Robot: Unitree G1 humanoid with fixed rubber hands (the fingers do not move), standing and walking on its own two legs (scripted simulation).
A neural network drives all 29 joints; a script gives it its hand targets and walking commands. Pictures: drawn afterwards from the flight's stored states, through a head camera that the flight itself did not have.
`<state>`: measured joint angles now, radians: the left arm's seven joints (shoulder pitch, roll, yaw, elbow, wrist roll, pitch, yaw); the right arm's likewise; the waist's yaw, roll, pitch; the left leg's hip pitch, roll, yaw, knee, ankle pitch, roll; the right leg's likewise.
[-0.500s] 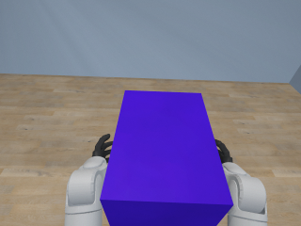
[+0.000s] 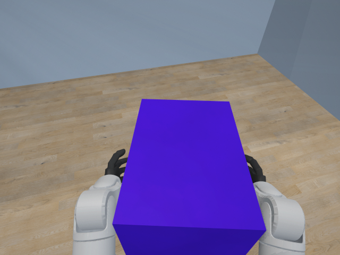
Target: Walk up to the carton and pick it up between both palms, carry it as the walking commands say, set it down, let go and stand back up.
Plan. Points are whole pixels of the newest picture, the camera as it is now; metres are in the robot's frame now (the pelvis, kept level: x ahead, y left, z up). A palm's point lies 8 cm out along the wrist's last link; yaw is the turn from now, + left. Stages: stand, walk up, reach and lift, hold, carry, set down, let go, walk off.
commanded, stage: carry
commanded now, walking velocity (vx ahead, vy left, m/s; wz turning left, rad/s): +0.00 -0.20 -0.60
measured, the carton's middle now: (182, 188) +0.29 -0.01 +0.02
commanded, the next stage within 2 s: none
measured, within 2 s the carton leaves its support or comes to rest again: neither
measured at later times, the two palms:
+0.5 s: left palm (236, 205) +0.23 -0.11 +0.08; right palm out of the picture +0.12 -0.39 +0.07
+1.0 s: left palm out of the picture +0.12 -0.33 +0.10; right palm out of the picture -0.06 -0.57 +0.10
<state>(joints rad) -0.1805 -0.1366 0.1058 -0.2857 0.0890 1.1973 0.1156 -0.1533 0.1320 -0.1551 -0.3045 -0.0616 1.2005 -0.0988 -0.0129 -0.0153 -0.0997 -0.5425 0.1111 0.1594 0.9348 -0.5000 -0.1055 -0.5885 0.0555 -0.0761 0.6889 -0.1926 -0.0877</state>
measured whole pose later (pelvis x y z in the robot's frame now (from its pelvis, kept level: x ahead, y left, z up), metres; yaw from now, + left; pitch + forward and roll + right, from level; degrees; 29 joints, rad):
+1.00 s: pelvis -0.18 -0.30 +0.00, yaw -35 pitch +1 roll -2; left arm -0.20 -0.14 0.13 -0.26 0.08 1.19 0.12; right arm -0.18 0.13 -0.15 -0.29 -0.10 1.21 -0.08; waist 0.00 0.06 -0.12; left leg -0.40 0.41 0.23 0.77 -0.36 -0.15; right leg -0.43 -0.05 -0.10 0.67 -0.22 0.04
